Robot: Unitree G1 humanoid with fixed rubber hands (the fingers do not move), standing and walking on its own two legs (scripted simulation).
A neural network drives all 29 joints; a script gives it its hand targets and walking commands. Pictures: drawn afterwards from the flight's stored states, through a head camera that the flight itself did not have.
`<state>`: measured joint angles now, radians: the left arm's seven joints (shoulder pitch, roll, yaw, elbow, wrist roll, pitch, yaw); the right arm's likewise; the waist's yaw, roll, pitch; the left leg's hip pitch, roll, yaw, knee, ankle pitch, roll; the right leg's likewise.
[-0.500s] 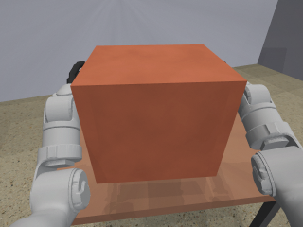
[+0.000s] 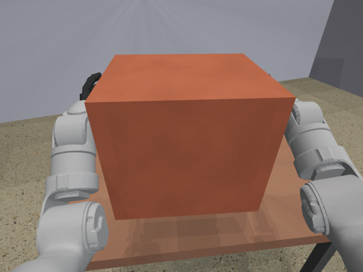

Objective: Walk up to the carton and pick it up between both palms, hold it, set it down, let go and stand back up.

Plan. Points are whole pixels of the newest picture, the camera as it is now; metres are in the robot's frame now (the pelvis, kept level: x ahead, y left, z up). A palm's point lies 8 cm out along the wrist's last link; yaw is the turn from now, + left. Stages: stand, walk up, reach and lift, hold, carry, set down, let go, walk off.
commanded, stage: hold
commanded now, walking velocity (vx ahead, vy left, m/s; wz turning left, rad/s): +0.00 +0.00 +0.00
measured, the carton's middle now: (184, 130) +0.34 +0.00 +0.23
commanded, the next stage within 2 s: set down in 0.64 s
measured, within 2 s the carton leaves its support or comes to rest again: neither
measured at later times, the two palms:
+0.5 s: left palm (90, 108) +0.37 +0.20 +0.27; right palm (271, 103) +0.37 -0.18 +0.28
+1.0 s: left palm (87, 105) +0.38 +0.20 +0.28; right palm (266, 107) +0.37 -0.18 +0.26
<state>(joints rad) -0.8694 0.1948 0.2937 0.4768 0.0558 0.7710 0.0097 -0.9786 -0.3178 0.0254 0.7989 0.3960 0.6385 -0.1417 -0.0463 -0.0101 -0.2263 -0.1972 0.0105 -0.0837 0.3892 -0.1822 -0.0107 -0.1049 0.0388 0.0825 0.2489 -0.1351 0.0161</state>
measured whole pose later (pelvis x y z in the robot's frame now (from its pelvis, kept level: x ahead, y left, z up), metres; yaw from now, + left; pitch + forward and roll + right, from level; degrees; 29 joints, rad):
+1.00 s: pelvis -0.01 +0.00 +0.00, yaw +0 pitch -4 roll -1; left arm -0.92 0.18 0.38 0.56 0.13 0.59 -0.06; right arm -0.96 -0.23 -0.13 0.89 0.25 0.41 -0.06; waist -0.05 -0.04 -0.14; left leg -0.13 0.01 -0.08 0.38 -0.18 -0.01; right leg -0.05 0.03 0.08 0.27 -0.15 0.01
